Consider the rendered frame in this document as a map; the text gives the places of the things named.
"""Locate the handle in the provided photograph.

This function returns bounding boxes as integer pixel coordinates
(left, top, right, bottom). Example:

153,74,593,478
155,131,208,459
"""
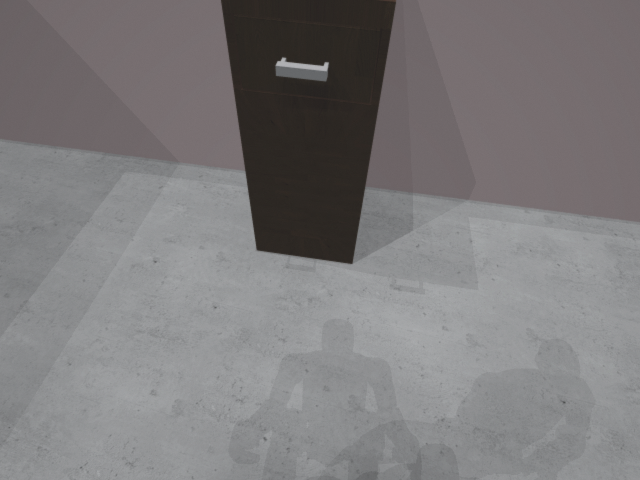
275,57,329,81

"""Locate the cabinet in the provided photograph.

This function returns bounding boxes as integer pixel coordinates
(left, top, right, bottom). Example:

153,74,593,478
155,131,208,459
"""
221,0,396,264

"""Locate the drawer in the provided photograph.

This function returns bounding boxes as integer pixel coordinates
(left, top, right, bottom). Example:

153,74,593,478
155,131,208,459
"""
234,14,380,103

